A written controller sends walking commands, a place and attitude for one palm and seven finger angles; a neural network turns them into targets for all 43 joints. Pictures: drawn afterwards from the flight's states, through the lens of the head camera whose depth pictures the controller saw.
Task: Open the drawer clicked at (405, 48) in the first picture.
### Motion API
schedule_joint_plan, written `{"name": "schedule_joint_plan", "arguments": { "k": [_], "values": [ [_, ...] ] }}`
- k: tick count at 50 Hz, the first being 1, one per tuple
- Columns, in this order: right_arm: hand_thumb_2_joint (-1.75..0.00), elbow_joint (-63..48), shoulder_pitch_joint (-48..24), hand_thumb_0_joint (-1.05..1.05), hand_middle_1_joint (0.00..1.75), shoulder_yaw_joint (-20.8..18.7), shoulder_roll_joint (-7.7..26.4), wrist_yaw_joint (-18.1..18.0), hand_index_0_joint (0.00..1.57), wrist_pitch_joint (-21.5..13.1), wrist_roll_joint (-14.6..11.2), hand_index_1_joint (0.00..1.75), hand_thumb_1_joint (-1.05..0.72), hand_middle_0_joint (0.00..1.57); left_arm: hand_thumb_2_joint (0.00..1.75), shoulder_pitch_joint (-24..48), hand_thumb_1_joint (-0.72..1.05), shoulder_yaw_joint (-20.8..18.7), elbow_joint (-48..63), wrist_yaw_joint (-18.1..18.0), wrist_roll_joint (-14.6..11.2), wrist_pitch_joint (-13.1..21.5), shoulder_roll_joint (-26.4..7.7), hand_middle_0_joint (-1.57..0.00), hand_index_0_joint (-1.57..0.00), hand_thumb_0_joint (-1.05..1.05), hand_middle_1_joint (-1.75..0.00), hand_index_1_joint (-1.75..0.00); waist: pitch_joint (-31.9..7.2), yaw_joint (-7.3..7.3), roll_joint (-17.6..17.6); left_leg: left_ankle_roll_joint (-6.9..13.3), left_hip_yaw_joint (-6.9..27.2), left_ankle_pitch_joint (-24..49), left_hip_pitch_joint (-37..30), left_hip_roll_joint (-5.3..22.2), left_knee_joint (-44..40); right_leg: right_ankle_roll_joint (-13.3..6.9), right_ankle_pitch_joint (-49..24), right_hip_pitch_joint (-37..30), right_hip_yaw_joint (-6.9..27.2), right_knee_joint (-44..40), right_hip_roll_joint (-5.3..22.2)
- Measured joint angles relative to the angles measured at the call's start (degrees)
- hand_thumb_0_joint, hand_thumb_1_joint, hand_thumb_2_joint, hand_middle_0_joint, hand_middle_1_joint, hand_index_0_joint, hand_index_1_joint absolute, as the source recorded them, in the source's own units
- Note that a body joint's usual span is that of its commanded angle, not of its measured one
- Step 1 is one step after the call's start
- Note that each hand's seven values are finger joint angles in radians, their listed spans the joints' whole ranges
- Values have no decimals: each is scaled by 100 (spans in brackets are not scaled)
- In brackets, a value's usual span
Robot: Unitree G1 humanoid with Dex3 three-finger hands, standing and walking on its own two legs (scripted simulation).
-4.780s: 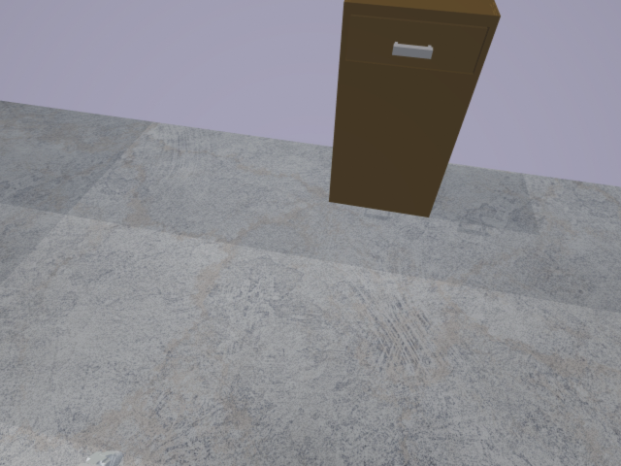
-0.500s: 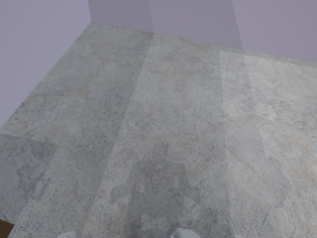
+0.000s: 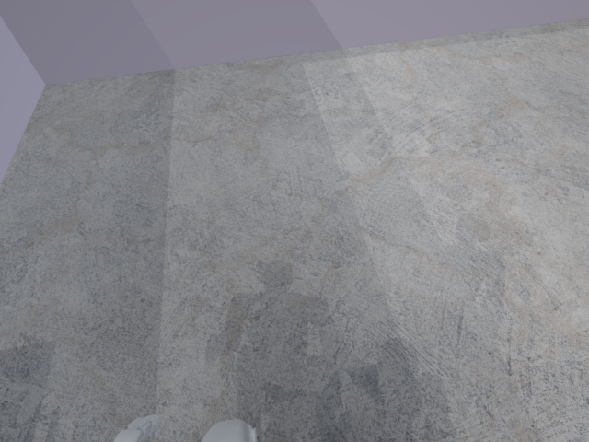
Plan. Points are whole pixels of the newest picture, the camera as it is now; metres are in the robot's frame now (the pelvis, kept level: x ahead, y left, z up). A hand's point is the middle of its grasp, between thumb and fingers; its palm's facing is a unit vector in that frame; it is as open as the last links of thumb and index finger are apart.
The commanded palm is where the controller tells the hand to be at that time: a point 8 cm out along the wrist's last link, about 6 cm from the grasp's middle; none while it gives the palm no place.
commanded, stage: walk to a spot facing it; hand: left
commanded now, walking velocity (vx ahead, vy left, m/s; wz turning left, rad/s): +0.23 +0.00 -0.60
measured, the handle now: out of the picture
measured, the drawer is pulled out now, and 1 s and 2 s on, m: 0.00 0.00 0.00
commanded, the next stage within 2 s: turn to face it in 0.64 s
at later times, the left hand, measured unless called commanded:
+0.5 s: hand (169, 410) +0.19 +0.22 -0.17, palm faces -0.23 -0.96 -0.18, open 7.4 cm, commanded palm none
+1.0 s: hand (271, 322) +0.33 +0.06 -0.15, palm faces -0.46 -0.86 -0.22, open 7.4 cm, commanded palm none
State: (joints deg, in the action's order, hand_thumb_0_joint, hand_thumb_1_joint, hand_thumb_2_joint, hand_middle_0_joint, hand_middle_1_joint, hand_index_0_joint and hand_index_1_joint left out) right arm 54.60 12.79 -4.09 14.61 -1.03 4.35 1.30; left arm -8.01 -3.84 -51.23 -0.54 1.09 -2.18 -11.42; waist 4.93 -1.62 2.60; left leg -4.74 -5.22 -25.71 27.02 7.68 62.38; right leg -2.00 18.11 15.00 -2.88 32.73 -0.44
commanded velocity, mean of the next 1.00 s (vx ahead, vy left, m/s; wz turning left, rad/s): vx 0.05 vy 0.00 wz -0.25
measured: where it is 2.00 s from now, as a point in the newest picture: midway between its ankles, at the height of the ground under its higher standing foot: outside the picture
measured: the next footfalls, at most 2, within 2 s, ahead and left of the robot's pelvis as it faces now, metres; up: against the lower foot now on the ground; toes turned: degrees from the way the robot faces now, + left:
left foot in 0.28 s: +0.11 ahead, +0.13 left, +0.00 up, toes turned -3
right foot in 0.74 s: +0.14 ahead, -0.13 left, +0.00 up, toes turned -33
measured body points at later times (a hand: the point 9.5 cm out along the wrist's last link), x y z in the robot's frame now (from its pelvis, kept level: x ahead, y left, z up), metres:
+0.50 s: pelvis +0.08 +0.04 +0.01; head +0.11 +0.06 +0.46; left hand +0.20 +0.27 -0.15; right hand +0.06 -0.21 -0.12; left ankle +0.07 +0.13 -0.73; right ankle +0.03 -0.10 -0.64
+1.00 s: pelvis +0.14 -0.03 +0.00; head +0.15 -0.05 +0.45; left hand +0.35 +0.11 -0.13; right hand +0.05 -0.26 -0.16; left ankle +0.20 +0.09 -0.68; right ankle +0.11 -0.11 -0.73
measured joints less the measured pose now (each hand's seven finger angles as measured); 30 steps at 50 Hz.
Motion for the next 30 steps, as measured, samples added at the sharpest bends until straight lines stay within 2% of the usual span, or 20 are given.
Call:
{"name": "schedule_joint_plan", "arguments": {
  "k": [4,8,13,14,15,16,18,20,22,26,30],
  "values": [
    [-90,-112,-90,0,30,42,-48,52,20,-58,29,30,-91,19,90,-93,90,25,-65,34,7,24,-33,-20,-20,0,-30,-30,-102,23,-115,-89,123,285,55,-81,-317,-38,-183,-140,214,-332,-82],
    [-90,-206,-183,0,30,70,-85,109,20,-129,25,30,-91,19,90,-269,90,36,-129,92,26,75,-62,-20,-21,0,-30,-30,-211,133,-228,-65,152,256,-132,-206,-993,-11,-229,-230,445,-478,-147],
    [-90,-358,-268,0,30,132,-147,110,20,-312,-14,30,-91,19,90,-548,90,-10,-245,131,24,58,-161,-20,-21,0,-30,-30,-315,288,-423,57,64,404,-750,-464,-2420,128,-56,-239,775,-308,-190],
    [-90,-409,-253,0,30,161,-144,92,20,-386,-19,30,-90,20,90,-622,90,-27,-262,132,11,32,-183,-20,-21,0,-30,-30,-349,293,-435,120,17,598,-970,-480,-2892,172,54,-181,841,-135,-226],
    [-90,-436,-254,0,30,185,-160,72,20,-460,1,30,-90,20,90,-665,90,-53,-295,136,-10,-11,-213,-20,-21,0,-30,-30,-360,286,-472,284,-48,931,-1007,-479,-2966,173,362,-48,895,228,-252],
    [-90,-452,-250,0,30,220,-185,61,20,-497,19,30,-90,20,90,-695,90,-82,-338,141,-10,-62,-237,-20,-21,1,-30,-30,-360,298,-511,435,-153,926,-1015,-452,-2848,190,742,156,847,769,-248],
    [-90,-465,-176,0,30,279,-238,46,20,-525,41,30,-90,20,90,-735,90,-128,-418,177,36,-148,-268,-20,-20,1,-30,-30,-373,281,-509,590,-330,730,-1159,-345,-2824,253,1043,599,584,1900,-201],
    [-90,-428,-55,0,30,316,-312,14,21,-534,45,30,-90,20,90,-705,90,-172,-436,231,68,-184,-308,-20,-20,1,-30,-30,-338,256,-524,601,-469,707,-1412,-285,-3087,337,793,966,351,2699,-62],
    [-90,-349,64,0,30,342,-379,-21,21,-536,33,30,-90,20,90,-632,90,-195,-395,251,70,-182,-328,-20,-20,1,-30,-30,-264,250,-536,569,-604,792,-1641,-247,-3374,434,486,1253,226,3129,79],
    [-90,-154,281,0,30,338,-470,-45,21,-522,7,30,-90,20,90,-429,91,-198,-293,238,49,-201,-293,-19,-20,1,-29,-30,-104,212,-483,546,-866,782,-1935,-154,-3633,561,210,1555,90,3171,264],
    [-90,32,448,0,30,267,-511,-25,21,-465,14,30,-90,20,90,-156,91,-176,-229,234,48,-246,-218,-19,-20,1,-29,-30,45,106,-425,466,-1156,596,-2108,-66,-3585,582,129,1490,-105,2371,393]
  ]
}}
